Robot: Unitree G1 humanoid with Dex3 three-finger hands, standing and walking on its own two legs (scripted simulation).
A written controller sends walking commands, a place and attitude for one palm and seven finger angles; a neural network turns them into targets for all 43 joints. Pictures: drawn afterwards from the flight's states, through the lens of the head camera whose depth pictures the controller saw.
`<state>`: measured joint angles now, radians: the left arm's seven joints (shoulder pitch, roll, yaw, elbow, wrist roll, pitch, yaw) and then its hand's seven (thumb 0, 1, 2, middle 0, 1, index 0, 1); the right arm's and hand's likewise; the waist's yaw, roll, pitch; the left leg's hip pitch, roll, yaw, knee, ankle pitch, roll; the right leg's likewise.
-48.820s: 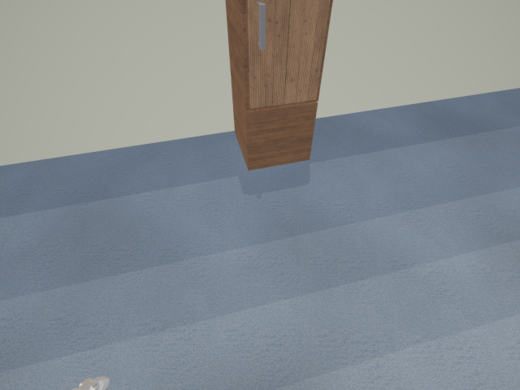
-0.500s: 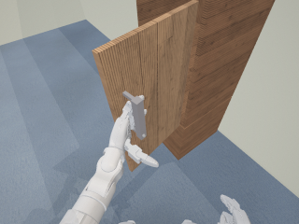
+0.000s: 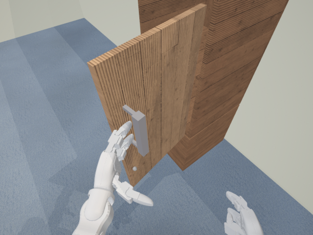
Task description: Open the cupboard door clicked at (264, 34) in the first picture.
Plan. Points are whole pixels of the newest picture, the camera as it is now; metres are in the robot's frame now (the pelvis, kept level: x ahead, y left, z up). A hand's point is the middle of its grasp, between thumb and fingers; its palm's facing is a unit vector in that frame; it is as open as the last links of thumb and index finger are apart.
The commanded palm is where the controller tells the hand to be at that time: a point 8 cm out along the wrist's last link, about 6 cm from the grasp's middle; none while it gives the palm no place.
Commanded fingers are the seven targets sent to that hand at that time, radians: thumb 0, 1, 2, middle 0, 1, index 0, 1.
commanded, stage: slide the hand sideways off the handle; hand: left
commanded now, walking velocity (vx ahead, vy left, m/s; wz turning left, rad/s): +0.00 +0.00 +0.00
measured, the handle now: (136, 131) +0.36 +0.08 +0.07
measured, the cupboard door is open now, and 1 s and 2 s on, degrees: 100 100 100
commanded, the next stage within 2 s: draw the hand back to the body in 0.46 s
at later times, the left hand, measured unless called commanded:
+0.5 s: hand (114, 190) +0.21 +0.11 +0.06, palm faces -0.03 -1.00 -0.04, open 16.3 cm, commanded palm +0.19 +0.16 +0.07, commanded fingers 0.00 -0.50 0.30 -0.15 -0.30 -0.15 -0.30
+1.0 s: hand (85, 188) +0.20 +0.16 +0.10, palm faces -0.01 -1.00 -0.08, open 16.3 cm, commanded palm +0.17 +0.22 +0.12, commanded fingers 0.00 -0.40 0.34 -0.15 -0.30 -0.15 -0.30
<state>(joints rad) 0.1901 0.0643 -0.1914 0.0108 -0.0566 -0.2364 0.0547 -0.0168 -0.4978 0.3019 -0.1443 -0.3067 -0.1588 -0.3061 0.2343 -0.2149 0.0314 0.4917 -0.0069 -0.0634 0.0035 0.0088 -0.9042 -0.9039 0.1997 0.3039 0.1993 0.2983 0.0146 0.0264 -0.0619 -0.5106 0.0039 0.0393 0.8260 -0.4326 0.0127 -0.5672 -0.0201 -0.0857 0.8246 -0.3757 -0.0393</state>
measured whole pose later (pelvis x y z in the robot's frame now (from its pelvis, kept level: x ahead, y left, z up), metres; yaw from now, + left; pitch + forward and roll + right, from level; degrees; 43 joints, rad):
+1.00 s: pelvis +0.01 +0.00 +0.00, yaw +1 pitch +5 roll -1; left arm 0.53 0.22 0.06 -0.35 -0.22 -0.15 -0.17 -0.02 -0.50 0.30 -0.15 -0.30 -0.15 -0.30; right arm 0.29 -0.24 0.05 0.48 0.04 -0.19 -0.06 0.01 -0.90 -0.90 0.20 0.30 0.20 0.30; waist 0.02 0.06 -0.10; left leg -0.48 0.02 0.01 0.85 -0.46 0.01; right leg -0.51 -0.01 -0.12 0.81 -0.39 -0.04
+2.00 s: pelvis +0.02 +0.01 +0.04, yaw -1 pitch -5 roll -1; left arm 0.46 0.32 0.32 -0.36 -0.06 -0.08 0.12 0.01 0.86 0.88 -0.21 -0.30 -0.20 -0.30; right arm 0.19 -0.23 0.02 0.65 -0.01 -0.11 -0.06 0.01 -0.90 -0.90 0.20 0.30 0.20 0.30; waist 0.08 0.07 0.04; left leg -0.04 0.00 0.05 0.38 -0.27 0.03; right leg -0.08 0.00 -0.07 0.36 -0.20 -0.01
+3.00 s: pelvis -0.07 +0.02 +0.02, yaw +1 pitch -1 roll -1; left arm 0.53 0.35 0.42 -0.51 -0.01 -0.20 0.18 0.01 0.89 0.90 -0.21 -0.31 -0.21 -0.30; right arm 0.21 -0.20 -0.01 0.58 -0.02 -0.07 -0.08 0.01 -0.90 -0.90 0.20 0.30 0.20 0.30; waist 0.01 0.01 0.04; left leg -0.41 -0.02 0.02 0.68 -0.30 0.03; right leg -0.36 0.02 -0.01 0.60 -0.23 0.00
